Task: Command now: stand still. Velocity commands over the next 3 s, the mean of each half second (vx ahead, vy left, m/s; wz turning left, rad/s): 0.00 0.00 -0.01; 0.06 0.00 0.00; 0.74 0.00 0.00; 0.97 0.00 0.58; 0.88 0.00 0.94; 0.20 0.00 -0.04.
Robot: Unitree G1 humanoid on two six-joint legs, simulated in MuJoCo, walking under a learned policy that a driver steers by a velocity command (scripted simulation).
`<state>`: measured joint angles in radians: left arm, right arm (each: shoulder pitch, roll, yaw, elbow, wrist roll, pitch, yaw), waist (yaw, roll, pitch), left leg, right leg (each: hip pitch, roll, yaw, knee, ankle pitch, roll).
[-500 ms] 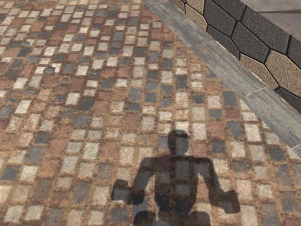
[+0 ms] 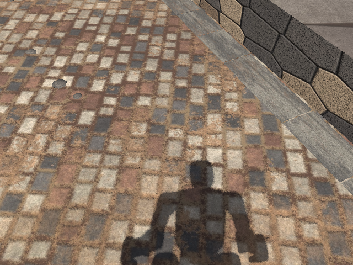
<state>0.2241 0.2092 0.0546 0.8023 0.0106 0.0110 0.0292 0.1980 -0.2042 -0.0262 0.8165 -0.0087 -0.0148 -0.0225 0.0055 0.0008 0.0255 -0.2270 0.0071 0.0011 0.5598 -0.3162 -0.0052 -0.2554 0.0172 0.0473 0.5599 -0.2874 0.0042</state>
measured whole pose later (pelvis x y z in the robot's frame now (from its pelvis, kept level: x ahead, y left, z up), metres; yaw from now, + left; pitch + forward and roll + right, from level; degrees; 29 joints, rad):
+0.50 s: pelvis +0.00 +0.01 +0.00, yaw +0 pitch -2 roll +0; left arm 0.22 0.19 0.06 1.00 0.00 0.01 0.05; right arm 0.22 -0.20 -0.03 1.00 0.00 -0.01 -0.04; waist 0.00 0.00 0.04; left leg -0.19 0.00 0.00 0.51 -0.29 0.00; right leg -0.21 0.01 0.05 0.51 -0.27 0.01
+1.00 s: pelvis +0.01 +0.01 +0.01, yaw +0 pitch -1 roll +0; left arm 0.27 0.19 0.04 1.09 -0.02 -0.02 0.03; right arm 0.32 -0.20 -0.04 1.07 0.02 -0.03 -0.04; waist -0.01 0.01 -0.01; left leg -0.19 0.00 0.00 0.52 -0.37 0.04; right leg -0.29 0.00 0.01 0.69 -0.44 -0.03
